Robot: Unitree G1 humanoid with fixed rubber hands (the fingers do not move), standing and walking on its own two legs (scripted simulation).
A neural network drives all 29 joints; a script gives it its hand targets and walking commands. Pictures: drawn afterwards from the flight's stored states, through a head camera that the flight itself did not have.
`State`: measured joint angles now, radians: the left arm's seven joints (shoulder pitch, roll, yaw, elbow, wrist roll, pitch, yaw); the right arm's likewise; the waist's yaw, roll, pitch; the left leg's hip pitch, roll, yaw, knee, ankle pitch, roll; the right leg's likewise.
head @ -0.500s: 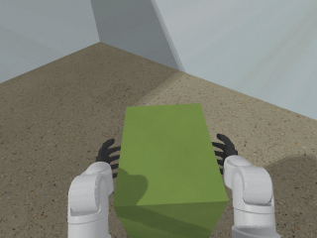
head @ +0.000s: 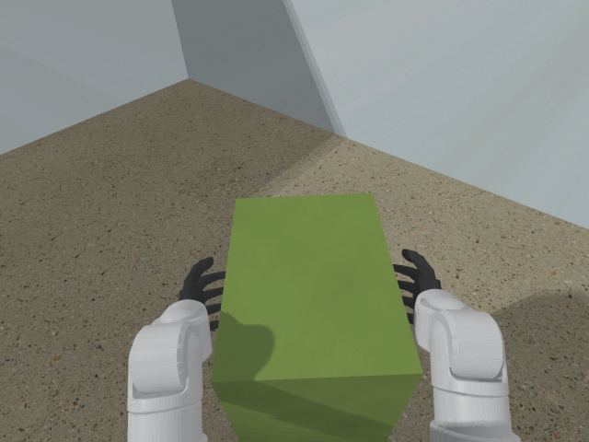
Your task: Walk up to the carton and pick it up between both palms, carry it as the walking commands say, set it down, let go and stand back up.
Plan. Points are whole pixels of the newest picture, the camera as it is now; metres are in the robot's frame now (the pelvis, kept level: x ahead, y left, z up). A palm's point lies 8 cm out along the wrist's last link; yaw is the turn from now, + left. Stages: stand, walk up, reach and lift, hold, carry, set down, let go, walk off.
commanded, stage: carry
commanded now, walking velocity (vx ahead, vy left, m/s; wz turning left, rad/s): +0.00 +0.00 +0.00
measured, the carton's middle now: (309, 321) +0.29 +0.00 +0.01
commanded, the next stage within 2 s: hold in 1.24 s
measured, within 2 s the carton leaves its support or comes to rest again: neither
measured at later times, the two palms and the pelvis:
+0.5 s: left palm (199, 304) +0.28 +0.14 +0.09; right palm (423, 294) +0.28 -0.15 +0.09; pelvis +0.02 +0.00 +0.00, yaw +0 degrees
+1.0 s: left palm (205, 298) +0.29 +0.14 +0.08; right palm (422, 288) +0.30 -0.15 +0.08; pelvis +0.03 -0.01 +0.00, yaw +0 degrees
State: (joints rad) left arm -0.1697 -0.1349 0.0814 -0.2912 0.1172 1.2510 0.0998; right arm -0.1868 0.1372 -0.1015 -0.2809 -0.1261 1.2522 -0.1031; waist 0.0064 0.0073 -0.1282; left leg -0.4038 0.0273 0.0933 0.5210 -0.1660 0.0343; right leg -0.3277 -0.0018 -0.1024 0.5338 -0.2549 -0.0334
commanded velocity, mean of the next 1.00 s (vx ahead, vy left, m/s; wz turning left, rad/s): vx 0.00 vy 0.00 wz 0.00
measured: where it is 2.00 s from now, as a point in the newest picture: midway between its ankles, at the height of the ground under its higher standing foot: outside the picture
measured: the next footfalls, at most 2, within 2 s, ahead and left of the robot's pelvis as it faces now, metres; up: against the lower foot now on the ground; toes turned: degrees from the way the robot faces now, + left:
none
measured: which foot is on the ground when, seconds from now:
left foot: down 0.00-1.00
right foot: down 0.00-1.00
